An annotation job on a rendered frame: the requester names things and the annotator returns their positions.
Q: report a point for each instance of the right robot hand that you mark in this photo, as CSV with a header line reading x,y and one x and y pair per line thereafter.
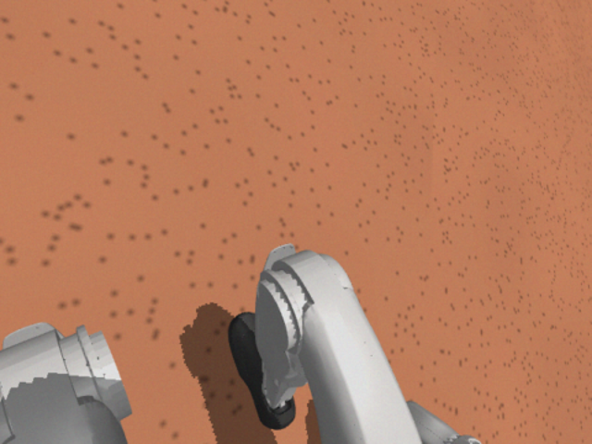
x,y
431,429

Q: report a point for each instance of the right robot foot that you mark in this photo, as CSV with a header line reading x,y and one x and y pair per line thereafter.
x,y
241,338

